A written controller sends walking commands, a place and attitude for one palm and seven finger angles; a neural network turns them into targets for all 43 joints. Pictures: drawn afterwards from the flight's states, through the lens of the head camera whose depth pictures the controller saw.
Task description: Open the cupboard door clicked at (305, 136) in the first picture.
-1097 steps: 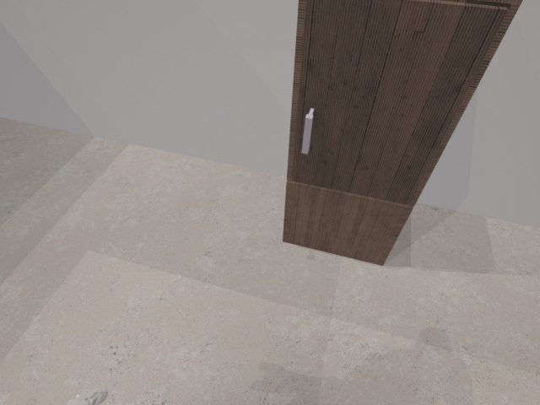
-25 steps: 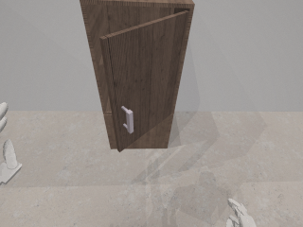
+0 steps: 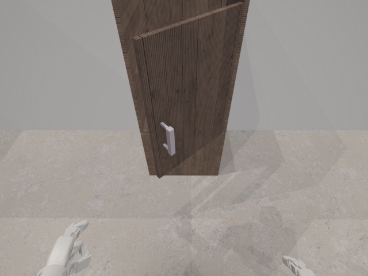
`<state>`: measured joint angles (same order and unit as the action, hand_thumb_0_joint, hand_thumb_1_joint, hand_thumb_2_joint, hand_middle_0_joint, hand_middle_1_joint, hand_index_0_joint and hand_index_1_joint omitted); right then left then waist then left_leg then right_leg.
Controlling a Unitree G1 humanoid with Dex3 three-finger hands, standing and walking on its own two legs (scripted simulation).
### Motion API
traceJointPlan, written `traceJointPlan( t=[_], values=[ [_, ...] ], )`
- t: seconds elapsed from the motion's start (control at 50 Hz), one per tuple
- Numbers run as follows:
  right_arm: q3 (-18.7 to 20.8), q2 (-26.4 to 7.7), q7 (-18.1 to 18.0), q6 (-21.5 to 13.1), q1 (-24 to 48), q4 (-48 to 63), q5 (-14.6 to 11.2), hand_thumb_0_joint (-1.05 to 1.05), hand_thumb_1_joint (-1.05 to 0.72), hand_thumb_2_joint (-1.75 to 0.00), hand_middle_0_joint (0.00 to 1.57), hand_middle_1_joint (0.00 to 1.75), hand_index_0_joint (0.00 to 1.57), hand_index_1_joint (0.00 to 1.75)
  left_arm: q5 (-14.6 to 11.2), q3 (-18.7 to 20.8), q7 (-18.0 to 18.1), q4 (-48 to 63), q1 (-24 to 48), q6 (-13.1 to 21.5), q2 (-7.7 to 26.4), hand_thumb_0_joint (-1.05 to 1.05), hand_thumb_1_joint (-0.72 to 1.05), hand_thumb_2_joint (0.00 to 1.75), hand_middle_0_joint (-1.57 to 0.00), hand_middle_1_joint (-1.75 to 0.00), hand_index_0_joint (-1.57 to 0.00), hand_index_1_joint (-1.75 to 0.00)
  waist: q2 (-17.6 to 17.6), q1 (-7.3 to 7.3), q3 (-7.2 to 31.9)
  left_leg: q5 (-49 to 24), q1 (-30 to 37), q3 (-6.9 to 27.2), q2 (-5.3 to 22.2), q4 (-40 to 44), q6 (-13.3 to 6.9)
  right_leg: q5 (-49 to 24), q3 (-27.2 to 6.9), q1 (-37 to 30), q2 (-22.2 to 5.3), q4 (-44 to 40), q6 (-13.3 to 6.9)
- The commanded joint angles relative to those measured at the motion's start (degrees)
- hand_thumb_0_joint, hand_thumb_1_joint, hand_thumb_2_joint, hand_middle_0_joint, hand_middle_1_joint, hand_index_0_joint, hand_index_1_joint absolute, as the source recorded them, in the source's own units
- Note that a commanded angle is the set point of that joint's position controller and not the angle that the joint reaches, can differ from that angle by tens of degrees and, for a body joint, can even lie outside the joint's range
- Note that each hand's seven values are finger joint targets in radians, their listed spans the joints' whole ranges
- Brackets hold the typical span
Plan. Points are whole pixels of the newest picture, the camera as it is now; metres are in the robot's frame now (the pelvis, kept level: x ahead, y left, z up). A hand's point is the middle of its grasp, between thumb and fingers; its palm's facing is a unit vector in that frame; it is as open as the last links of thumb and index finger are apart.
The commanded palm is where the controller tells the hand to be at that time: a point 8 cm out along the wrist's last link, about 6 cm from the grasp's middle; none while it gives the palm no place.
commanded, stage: let the arm hang, fingers relaxed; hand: left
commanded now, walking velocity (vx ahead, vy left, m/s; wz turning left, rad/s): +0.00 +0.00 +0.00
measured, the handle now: (167, 138) +0.58 +0.09 -0.10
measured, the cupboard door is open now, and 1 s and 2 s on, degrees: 42 42 42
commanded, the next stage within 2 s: look to check the result in 0.92 s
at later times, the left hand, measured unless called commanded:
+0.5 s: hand out of the picture -0.08 +0.16 -0.16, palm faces +0.05 -0.98 -0.22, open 7.3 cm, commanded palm none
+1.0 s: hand out of the picture +0.02 +0.12 -0.17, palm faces +0.06 -0.98 -0.17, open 7.3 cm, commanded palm none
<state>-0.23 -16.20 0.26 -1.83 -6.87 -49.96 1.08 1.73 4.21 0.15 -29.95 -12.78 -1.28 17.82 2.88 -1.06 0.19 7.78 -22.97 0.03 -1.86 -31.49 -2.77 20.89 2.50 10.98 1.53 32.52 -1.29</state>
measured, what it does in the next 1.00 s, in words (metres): stands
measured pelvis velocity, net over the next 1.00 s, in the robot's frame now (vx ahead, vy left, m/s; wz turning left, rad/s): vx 0.04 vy -0.03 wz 0.00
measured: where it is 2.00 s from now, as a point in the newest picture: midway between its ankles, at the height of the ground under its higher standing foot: outside the picture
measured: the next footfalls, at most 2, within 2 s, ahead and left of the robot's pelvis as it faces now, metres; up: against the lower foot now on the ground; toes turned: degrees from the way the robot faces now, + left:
none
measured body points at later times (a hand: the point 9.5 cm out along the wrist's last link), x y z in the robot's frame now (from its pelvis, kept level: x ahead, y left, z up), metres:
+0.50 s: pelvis +0.01 -0.01 +0.01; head +0.03 -0.02 +0.46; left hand -0.08 +0.21 -0.14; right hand -0.01 -0.22 -0.16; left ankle +0.10 +0.09 -0.73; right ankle -0.04 -0.11 -0.73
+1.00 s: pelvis +0.04 -0.03 +0.01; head +0.05 -0.04 +0.46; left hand +0.01 +0.18 -0.15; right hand +0.01 -0.24 -0.16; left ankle +0.10 +0.08 -0.73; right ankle -0.04 -0.11 -0.73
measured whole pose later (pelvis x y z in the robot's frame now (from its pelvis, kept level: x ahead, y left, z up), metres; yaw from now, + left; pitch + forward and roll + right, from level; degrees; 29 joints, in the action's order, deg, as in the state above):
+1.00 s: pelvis +0.04 -0.03 +0.01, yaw +0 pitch -2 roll +0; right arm 0.0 -6.8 -2.4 0.7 -16.9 -65.7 1.1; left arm 0.0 0.7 2.4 -64.9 -18.2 0.2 6.4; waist 0.1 -0.8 -2.9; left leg 8.6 -15.4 1.0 -1.0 -26.0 -0.3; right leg 19.9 2.8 2.0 2.8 23.8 -3.5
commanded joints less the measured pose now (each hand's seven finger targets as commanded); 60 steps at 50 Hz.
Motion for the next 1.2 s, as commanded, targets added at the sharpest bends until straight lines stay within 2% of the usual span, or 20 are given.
traceJointPlan(
  t=[0.0,0.02,0.04,0.06,0.12,0.16,0.28,0.4,0.46,0.54,0.58,0.68,0.8,0.9,0.94,1.06,1.18],
  values=[
    [1.8,-6.79,-0.79,0.87,-0.68,0.72,0.69,0.0,-0.9,-0.9,0.2,0.3,0.2,0.3,-0.34,-0.81,0.67,-9.13,-0.97,1.05,5.29,0.0,0.9,0.9,-0.2,-0.3,-0.2,-0.3,-1.38,0.77,-0.21,-4.13,7.59,9.46,6.85,6.76,-0.41,-4.22,-7.11,3.25,-6.55,-8.89,-2.89],
    [1.52,-6.2,-0.92,1.25,-0.93,-0.43,0.7,0.0,-0.9,-0.9,0.2,0.3,0.2,0.3,-0.47,-1.17,0.79,-12.63,-1.41,0.87,4.95,0.0,0.9,0.9,-0.2,-0.3,-0.2,-0.3,1.49,1.02,-0.77,-1.85,6.91,10.15,7.03,8.84,-0.45,-2.96,-6.79,1.99,-6.0,-9.17,-2.55],
    [1.38,-6.04,-1.08,1.58,-1.17,-1.36,0.68,0.0,-0.9,-0.9,0.2,0.3,0.2,0.3,-0.51,-1.42,0.87,-15.57,-2.38,0.78,4.9,0.0,0.9,0.9,-0.2,-0.3,-0.2,-0.3,2.37,1.48,-1.07,0.37,6.77,10.49,7.1,9.87,-0.39,-1.97,-6.52,1.1,-5.67,-9.96,-2.34],
    [1.17,-5.03,-1.26,1.75,-1.89,-2.62,0.6,0.0,-0.9,-0.9,0.2,0.3,0.2,0.3,-0.68,-1.69,0.85,-18.62,-3.19,0.69,3.91,0.0,0.9,0.9,-0.2,-0.3,-0.2,-0.3,5.0,1.36,-0.82,2.62,6.89,10.54,6.96,11.05,-0.25,-1.65,-6.52,0.41,-5.7,-10.37,-2.37],
    [1.13,-3.26,-1.9,2.11,-4.15,-5.93,0.39,0.0,-0.9,-0.9,0.2,0.3,0.2,0.3,-0.97,-1.85,0.93,-25.66,-6.27,0.83,1.64,0.0,0.9,0.9,-0.2,-0.3,-0.2,-0.3,8.02,1.38,-0.32,6.14,8.33,9.97,6.72,12.42,0.07,-1.87,-6.56,-0.49,-5.9,-12.38,-2.73],
    [1.23,-2.7,-2.25,2.26,-6.26,-7.61,0.13,0.0,-0.9,-0.9,0.2,0.3,0.2,0.3,-1.05,-2.17,0.96,-28.8,-7.54,0.98,0.63,0.0,0.9,0.9,-0.2,-0.3,-0.2,-0.3,5.17,1.07,0.2,5.89,9.89,9.83,6.84,12.06,0.06,-2.12,-6.34,-0.71,-6.08,-13.87,-2.91],
    [1.48,-0.73,-2.86,2.7,-11.01,-11.49,-0.13,0.0,-0.9,-0.9,0.2,0.3,0.2,0.3,-1.3,-3.18,1.38,-34.27,-10.64,1.15,-2.36,0.0,0.9,0.9,-0.2,-0.3,-0.2,-0.3,-0.39,0.26,-3.08,3.94,12.32,8.66,6.89,10.7,-0.06,-1.78,-5.47,2.44,-6.33,-15.8,-3.04],
    [1.5,1.66,-2.94,3.01,-13.33,-13.33,-0.04,0.0,-0.9,-0.9,0.2,0.3,0.2,0.3,-1.33,-3.56,1.96,-36.21,-13.59,1.1,-4.48,0.0,0.9,0.9,-0.2,-0.3,-0.2,-0.3,-3.89,0.36,-5.92,5.39,11.54,8.06,6.76,11.03,-0.24,0.34,-5.12,4.17,-6.18,-15.6,-2.98],
    [1.44,2.63,-2.87,2.87,-13.64,-13.9,-0.03,0.0,-0.9,-0.9,0.2,0.3,0.2,0.3,-1.32,-3.5,2.18,-36.36,-14.24,1.18,-4.94,0.0,0.9,0.9,-0.2,-0.3,-0.2,-0.3,-3.48,0.5,-6.42,4.98,11.05,7.62,6.68,11.27,-0.25,0.09,-5.06,4.12,-6.11,-14.89,-2.81],
    [1.19,3.84,-2.83,2.56,-13.82,-14.58,-0.08,0.0,-0.9,-0.9,0.2,0.3,0.2,0.3,-1.39,-3.45,2.51,-36.04,-14.66,1.45,-5.76,0.0,0.9,0.9,-0.2,-0.3,-0.2,-0.3,-6.26,0.99,-6.45,0.77,11.44,6.39,6.26,9.69,-0.29,-2.3,-4.86,3.4,-6.58,-14.98,-2.59],
    [1.07,4.66,-2.76,2.47,-14.27,-15.14,0.05,0.0,-0.9,-0.9,0.2,0.3,0.2,0.3,-1.39,-3.39,2.66,-35.81,-13.86,1.51,-5.99,0.0,0.9,0.9,-0.2,-0.3,-0.2,-0.3,-5.09,0.63,-7.7,-1.09,11.27,6.31,6.13,9.5,-0.24,-3.36,-5.15,3.81,-6.8,-14.97,-2.57],
    [0.84,5.35,-2.83,2.24,-14.36,-15.4,0.17,0.0,-0.9,-0.9,0.2,0.3,0.2,0.3,-1.47,-3.05,2.79,-35.1,-12.96,1.59,-6.29,0.0,0.9,0.9,-0.2,-0.3,-0.2,-0.3,-2.88,0.89,-8.52,-2.17,10.12,6.09,6.03,9.07,-0.13,-4.45,-5.23,2.61,-6.84,-15.04,-2.55],
    [0.81,5.33,-3.1,1.82,-14.22,-15.05,0.23,0.0,-0.9,-0.9,0.2,0.3,0.2,0.3,-1.54,-2.7,2.77,-34.8,-11.78,1.69,-6.26,0.0,0.9,0.9,-0.2,-0.3,-0.2,-0.3,-1.07,1.02,-7.21,-5.29,10.69,6.11,6.27,8.78,-0.1,-8.25,-5.14,0.29,-6.87,-14.52,-2.54],
    [0.89,4.79,-3.23,1.82,-14.07,-14.81,0.12,0.0,-0.9,-0.9,0.2,0.3,0.2,0.3,-1.55,-2.63,2.67,-34.63,-11.39,1.73,-6.12,0.0,0.9,0.9,-0.2,-0.3,-0.2,-0.3,-1.73,0.83,-7.03,-5.83,11.37,5.79,6.33,8.05,0.04,-9.63,-5.36,-0.17,-6.91,-15.13,-2.43],
    [1.02,4.51,-3.27,1.8,-13.75,-14.56,0.05,0.0,-0.9,-0.9,0.2,0.3,0.2,0.3,-1.54,-2.55,2.71,-34.56,-11.76,1.85,-6.09,0.0,0.9,0.9,-0.2,-0.3,-0.2,-0.3,-3.55,1.08,-6.24,-7.01,12.27,5.41,6.27,7.4,0.04,-11.6,-5.26,-0.56,-7.04,-15.26,-2.2],
    [1.06,4.18,-3.44,1.81,-13.35,-14.7,-0.05,0.0,-0.9,-0.9,0.2,0.3,0.2,0.3,-1.54,-2.57,2.82,-34.63,-11.42,1.9,-5.72,0.0,0.9,0.9,-0.2,-0.3,-0.2,-0.3,-2.96,0.69,-5.1,-9.35,13.5,4.9,6.52,6.7,-0.01,-16.56,-5.28,-1.8,-7.24,-14.75,-1.81],
    [0.97,3.67,-3.52,1.9,-12.8,-14.65,-0.14,0.0,-0.9,-0.9,0.2,0.3,0.2,0.3,-1.58,-2.68,2.85,-34.84,-11.87,1.83,-5.47,0.0,0.9,0.9,-0.2,-0.3,-0.2,-0.3,-4.19,0.8,-5.37,-9.39,13.71,4.37,6.57,6.5,0.06,-18.54,-5.02,-2.29,-7.28,-14.82,-1.27]
  ],
)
